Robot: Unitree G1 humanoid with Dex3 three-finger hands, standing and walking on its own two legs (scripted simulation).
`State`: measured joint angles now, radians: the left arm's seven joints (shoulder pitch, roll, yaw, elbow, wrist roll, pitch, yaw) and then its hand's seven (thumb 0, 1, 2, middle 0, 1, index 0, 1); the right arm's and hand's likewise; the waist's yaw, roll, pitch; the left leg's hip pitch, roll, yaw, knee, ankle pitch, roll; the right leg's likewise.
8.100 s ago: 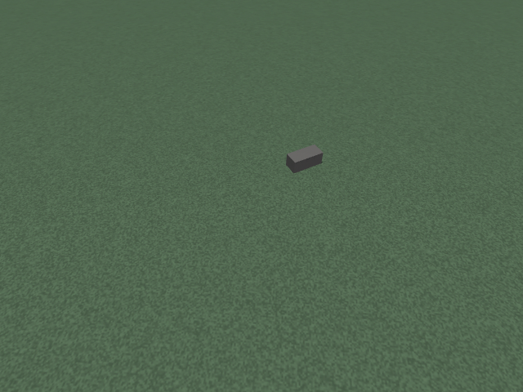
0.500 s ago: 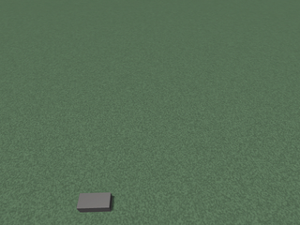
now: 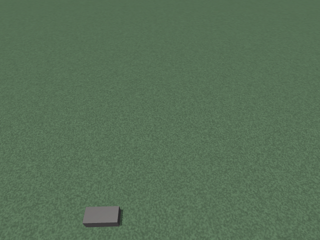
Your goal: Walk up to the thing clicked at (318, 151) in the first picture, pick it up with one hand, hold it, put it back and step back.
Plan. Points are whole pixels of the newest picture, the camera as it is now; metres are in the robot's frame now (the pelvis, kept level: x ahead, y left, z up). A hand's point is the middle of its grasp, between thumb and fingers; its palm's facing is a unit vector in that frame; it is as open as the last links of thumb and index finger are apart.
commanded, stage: stand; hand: left
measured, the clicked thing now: (102, 216) +0.42 +0.33 -0.74
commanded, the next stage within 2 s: walk up in 0.66 s
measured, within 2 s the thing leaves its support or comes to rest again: neither
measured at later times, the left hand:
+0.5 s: hand out of the picture +0.07 +0.25 -0.16, palm faces -0.04 -0.94 -0.35, open 7.4 cm
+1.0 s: hand out of the picture +0.03 +0.41 -0.17, palm faces +0.01 -0.86 -0.51, open 7.4 cm
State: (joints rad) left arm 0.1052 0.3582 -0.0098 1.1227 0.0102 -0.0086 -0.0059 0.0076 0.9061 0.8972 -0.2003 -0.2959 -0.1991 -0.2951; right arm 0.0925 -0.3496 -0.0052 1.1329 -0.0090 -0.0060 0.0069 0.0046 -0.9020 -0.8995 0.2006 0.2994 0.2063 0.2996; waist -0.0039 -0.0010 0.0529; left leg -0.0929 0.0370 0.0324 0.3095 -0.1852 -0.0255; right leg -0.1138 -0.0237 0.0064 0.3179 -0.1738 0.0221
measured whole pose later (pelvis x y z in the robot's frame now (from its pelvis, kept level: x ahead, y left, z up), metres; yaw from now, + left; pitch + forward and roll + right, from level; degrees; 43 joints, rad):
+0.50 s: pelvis +0.00 +0.00 +0.00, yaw +0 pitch -2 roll +0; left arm 0.11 0.36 -0.01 1.12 0.01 -0.01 -0.01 0.01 0.91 0.90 -0.20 -0.30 -0.20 -0.30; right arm 0.10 -0.35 -0.01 1.13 -0.01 -0.01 0.01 0.00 -0.90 -0.90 0.20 0.30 0.21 0.30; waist 0.00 0.00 0.05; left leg -0.09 0.04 0.03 0.30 -0.18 -0.03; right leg -0.11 -0.02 0.01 0.32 -0.18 0.02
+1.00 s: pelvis -0.01 +0.09 -0.03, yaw +2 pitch -2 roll +0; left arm 0.21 0.47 0.07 0.97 0.03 0.00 0.06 0.01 0.90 0.90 -0.20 -0.30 -0.20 -0.30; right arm 0.18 -0.42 -0.12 0.92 -0.06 0.07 0.07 0.00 -0.90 -0.90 0.20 0.30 0.20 0.30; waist 0.01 -0.01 0.14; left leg -0.34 0.03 -0.02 0.69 -0.31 -0.02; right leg -0.32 -0.12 0.08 0.77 -0.47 -0.01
